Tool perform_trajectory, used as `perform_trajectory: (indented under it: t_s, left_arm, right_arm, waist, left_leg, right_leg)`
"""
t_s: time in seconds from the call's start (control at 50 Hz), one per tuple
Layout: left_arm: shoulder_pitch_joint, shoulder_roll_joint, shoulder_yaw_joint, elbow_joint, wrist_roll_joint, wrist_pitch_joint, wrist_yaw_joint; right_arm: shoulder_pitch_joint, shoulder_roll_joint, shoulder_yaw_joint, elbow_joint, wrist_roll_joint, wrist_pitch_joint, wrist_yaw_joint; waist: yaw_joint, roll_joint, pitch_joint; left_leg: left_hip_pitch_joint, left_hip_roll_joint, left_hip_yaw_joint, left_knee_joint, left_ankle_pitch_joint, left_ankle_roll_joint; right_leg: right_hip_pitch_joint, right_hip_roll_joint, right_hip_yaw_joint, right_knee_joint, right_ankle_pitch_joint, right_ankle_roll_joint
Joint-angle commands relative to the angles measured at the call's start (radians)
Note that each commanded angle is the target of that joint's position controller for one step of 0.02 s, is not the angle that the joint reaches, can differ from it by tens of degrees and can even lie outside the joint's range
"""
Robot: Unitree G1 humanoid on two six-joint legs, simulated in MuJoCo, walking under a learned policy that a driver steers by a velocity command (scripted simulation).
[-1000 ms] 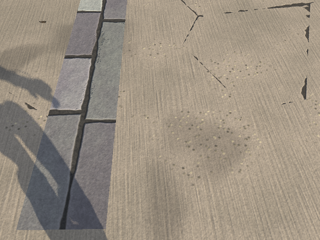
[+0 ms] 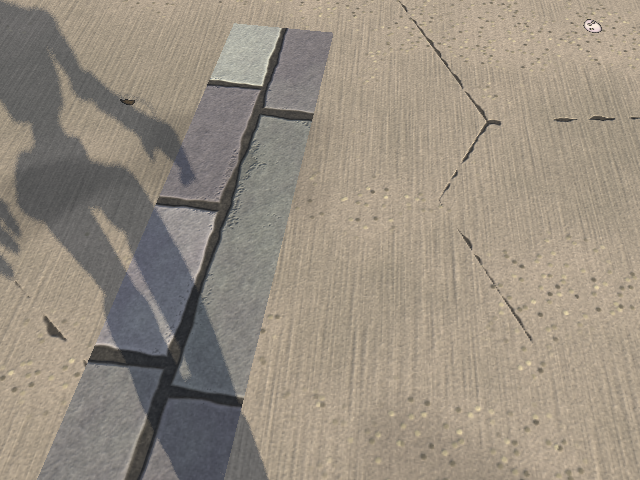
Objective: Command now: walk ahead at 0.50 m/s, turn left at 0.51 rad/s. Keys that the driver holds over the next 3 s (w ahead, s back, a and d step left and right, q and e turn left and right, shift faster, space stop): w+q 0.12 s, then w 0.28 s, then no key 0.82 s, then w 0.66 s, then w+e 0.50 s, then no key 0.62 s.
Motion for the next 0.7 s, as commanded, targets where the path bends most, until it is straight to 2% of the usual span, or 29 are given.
perform_trajectory:
  t_s: [0.02, 0.04, 0.06, 0.08, 0.1, 0.12, 0.14, 0.16, 0.18, 0.24, 0.32, 0.4, 0.42, 0.46, 0.5, 0.52, 0.54, 0.56, 0.58, 0.6, 0.62, 0.64, 0.66, 0.7]
  left_arm:
    - [0.019, 0.08, 0.018, -0.152, -0.025, -0.015, -0.019]
    - [-0.093, 0.161, 0.032, -0.17, -0.007, -0.026, -0.022]
    - [-0.155, 0.136, 0.024, -0.198, -0.014, -0.04, -0.026]
    - [-0.146, 0.134, 0.022, -0.193, -0.017, -0.048, -0.025]
    - [-0.166, 0.129, 0.026, -0.191, -0.001, -0.032, -0.024]
    - [-0.106, 0.117, 0.021, -0.188, 0.014, -0.01, -0.025]
    - [-0.087, 0.113, 0.02, -0.18, 0.023, 0.01, -0.028]
    - [-0.086, 0.105, 0.02, -0.181, 0.027, 0.024, -0.032]
    - [-0.096, 0.098, 0.019, -0.181, 0.025, 0.03, -0.036]
    - [-0.214, 0.092, 0.017, -0.22, 0.022, 0.034, -0.046]
    - [-0.342, 0.09, 0.013, -0.256, 0.012, 0.032, -0.051]
    - [-0.447, 0.094, 0.011, -0.293, 0.006, 0.024, -0.056]
    - [-0.452, 0.093, 0.01, -0.298, 0.006, 0.02, -0.056]
    - [-0.397, 0.092, 0.01, -0.283, 0.008, 0.007, -0.052]
    - [-0.215, 0.123, 0.025, -0.218, 0.011, -0.01, -0.036]
    - [-0.093, 0.141, 0.032, -0.18, 0.019, -0.025, -0.026]
    - [0.047, 0.214, 0.045, -0.157, 0.038, -0.034, -0.012]
    - [0.055, 0.285, 0.066, -0.146, 0.021, -0.02, -0.024]
    - [0.028, 0.214, 0.054, -0.158, -0.025, -0.007, -0.034]
    - [-0.082, 0.15, 0.033, -0.167, -0.029, -0.008, -0.033]
    - [-0.155, 0.094, 0.016, -0.174, -0.023, -0.006, -0.03]
    - [-0.174, 0.066, 0.001, -0.168, -0.025, -0.005, -0.025]
    - [-0.181, 0.069, -0.003, -0.153, -0.02, -0.008, -0.02]
    - [-0.179, 0.078, -0.006, -0.135, -0.014, -0.018, -0.02]
  right_arm:
    - [0.358, -0.313, -0.106, 0.027, 0.001, 0.003, -0.032]
    - [0.376, -0.294, -0.103, 0.027, 0.03, 0.016, -0.035]
    - [0.32, -0.259, -0.094, 0.036, 0.036, 0.017, -0.044]
    - [0.28, -0.2, -0.08, 0.041, 0.036, 0.014, -0.046]
    - [0.226, -0.163, -0.068, 0.037, 0.041, 0.009, -0.047]
    - [0.204, -0.162, -0.064, 0.029, 0.043, 0.002, -0.049]
    - [0.205, -0.146, -0.059, 0.03, 0.045, -0.009, -0.046]
    - [0.218, -0.147, -0.057, 0.037, 0.048, -0.021, -0.043]
    - [0.225, -0.157, -0.059, 0.043, 0.044, -0.028, -0.043]
    - [0.291, -0.167, -0.057, 0.066, 0.043, -0.035, -0.041]
    - [0.357, -0.168, -0.054, 0.086, 0.043, -0.038, -0.04]
    - [0.406, -0.17, -0.047, 0.107, 0.031, -0.04, -0.049]
    - [0.406, -0.166, -0.044, 0.113, 0.028, -0.038, -0.053]
    - [0.384, -0.167, -0.04, 0.121, 0.024, -0.037, -0.062]
    - [0.351, -0.183, -0.041, 0.125, 0.028, -0.041, -0.068]
    - [0.334, -0.184, -0.039, 0.124, 0.04, -0.044, -0.067]
    - [0.348, -0.138, -0.024, 0.09, 0.055, -0.052, -0.068]
    - [0.558, -0.056, -0.013, 0.129, 0.097, -0.04, -0.072]
    - [0.5, -0.151, -0.032, 0.155, 0.051, -0.023, -0.082]
    - [0.413, -0.134, -0.031, 0.139, 0.043, -0.019, -0.078]
    - [0.366, -0.116, -0.025, 0.132, 0.034, -0.014, -0.074]
    - [0.321, -0.113, -0.025, 0.126, 0.021, 0.004, -0.064]
    - [0.369, -0.089, -0.021, 0.14, 0.014, 0.02, -0.058]
    - [0.391, -0.061, -0.013, 0.166, 0.016, 0.037, -0.057]
  waist:
    - [-0.13, 0.291, -0.333]
    - [-0.171, 0.08, -0.339]
    - [-0.143, 0.041, -0.204]
    - [-0.094, -0.029, -0.105]
    - [-0.052, -0.071, -0.05]
    - [-0.017, -0.004, -0.056]
    - [-0.005, 0.001, -0.061]
    - [0.0, 0.002, -0.059]
    - [0.002, 0.001, -0.055]
    - [-0.036, 0.029, -0.016]
    - [-0.091, 0.057, -0.007]
    - [-0.126, 0.061, 0.018]
    - [-0.121, 0.06, 0.03]
    - [-0.089, 0.072, 0.02]
    - [-0.012, 0.081, -0.061]
    - [0.05, 0.05, -0.125]
    - [0.079, -0.055, -0.257]
    - [0.004, -0.278, -0.43]
    - [0.014, -0.081, -0.399]
    - [-0.016, -0.058, -0.25]
    - [-0.035, -0.037, -0.161]
    - [-0.046, -0.04, -0.104]
    - [-0.074, -0.109, -0.09]
    - [-0.091, -0.098, -0.114]
  left_leg:
    - [0.796, 0.388, -0.758, -0.177, -0.059, 0.295]
    - [0.803, 0.391, -0.828, -0.249, 0.011, 0.304]
    - [0.691, 0.368, -0.67, -0.257, 0.066, 0.26]
    - [0.534, 0.324, -0.577, -0.283, 0.168, 0.206]
    - [0.422, 0.241, -0.479, -0.307, 0.209, 0.138]
    - [0.354, 0.234, -0.443, -0.319, 0.288, 0.151]
    - [0.328, 0.22, -0.416, -0.328, 0.335, 0.152]
    - [0.302, 0.202, -0.385, -0.339, 0.356, 0.15]
    - [0.287, 0.183, -0.359, -0.358, 0.335, 0.139]
    - [0.299, 0.16, -0.323, -0.394, 0.336, 0.1]
    - [0.405, 0.163, -0.313, -0.393, 0.339, 0.055]
    - [0.506, 0.193, -0.319, -0.369, 0.366, 0.051]
    - [0.518, 0.198, -0.312, -0.343, 0.447, 0.044]
    - [0.513, 0.197, -0.288, -0.264, 0.661, 0.01]
    - [0.514, 0.167, -0.278, -0.087, 0.853, -0.033]
    - [0.453, 0.122, -0.246, 0.073, 0.768, -0.057]
    - [0.274, 0.058, -0.214, 0.336, 0.365, -0.083]
    - [0.047, -0.111, -0.172, 0.673, -0.477, -0.12]
    - [0.036, -0.074, -0.258, 0.717, -0.42, -0.112]
    - [0.006, -0.037, -0.262, 0.694, -0.358, -0.119]
    - [0.002, 0.002, -0.242, 0.631, -0.318, -0.126]
    - [0.063, 0.026, -0.23, 0.558, -0.282, -0.13]
    - [0.126, 0.03, -0.222, 0.518, -0.261, -0.142]
    - [0.19, 0.02, -0.199, 0.45, -0.235, -0.16]
  right_leg:
    - [-0.676, 0.055, 0.059, 0.939, -0.032, 0.014]
    - [-0.814, 0.051, 0.286, 1.011, -0.056, 0.005]
    - [-0.857, -0.018, 0.317, 0.949, 0.033, -0.004]
    - [-0.799, -0.054, 0.307, 0.831, 0.084, -0.004]
    - [-0.731, -0.078, 0.309, 0.752, 0.099, 0.0]
    - [-0.662, -0.08, 0.304, 0.716, 0.098, 0.016]
    - [-0.631, -0.086, 0.301, 0.686, 0.089, 0.028]
    - [-0.621, -0.085, 0.288, 0.651, 0.096, 0.038]
    - [-0.62, -0.087, 0.275, 0.607, 0.127, 0.045]
    - [-0.679, -0.098, 0.252, 0.448, 0.267, 0.055]
    - [-0.726, -0.082, 0.244, 0.277, 0.405, 0.04]
    - [-0.741, -0.05, 0.231, 0.158, 0.421, 0.014]
    - [-0.722, -0.036, 0.229, 0.124, 0.409, 0.005]
    - [-0.607, 0.004, 0.219, 0.066, 0.365, -0.023]
    - [-0.392, 0.063, 0.212, -0.009, 0.371, -0.057]
    - [-0.213, 0.028, 0.228, -0.086, 0.541, -0.078]
    - [0.049, -0.199, 0.426, -0.016, 0.922, -0.124]
    - [0.278, -0.468, 0.742, 0.026, 1.363, -0.326]
    - [0.158, -0.396, 0.726, -0.029, 1.287, -0.304]
    - [0.027, -0.347, 0.602, -0.077, 1.169, -0.273]
    - [-0.079, -0.295, 0.527, -0.128, 1.078, -0.234]
    - [-0.202, -0.242, 0.468, -0.191, 0.999, -0.196]
    - [-0.263, -0.233, 0.427, -0.195, 1.054, -0.204]
    - [-0.303, -0.202, 0.357, -0.196, 1.103, -0.208]
Next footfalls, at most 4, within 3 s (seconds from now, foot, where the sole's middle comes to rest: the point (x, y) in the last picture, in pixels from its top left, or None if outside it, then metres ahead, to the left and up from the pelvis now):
0.52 right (380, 475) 0.46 -0.08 -0.75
0.92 left None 0.39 0.12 -0.75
1.98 left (283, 324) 0.79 0.14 -0.75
2.50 right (356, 232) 1.08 -0.03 -0.75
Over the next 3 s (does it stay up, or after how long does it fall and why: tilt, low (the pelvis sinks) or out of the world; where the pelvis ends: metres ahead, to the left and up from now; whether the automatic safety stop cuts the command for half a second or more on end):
stays up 1.04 0.06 0.02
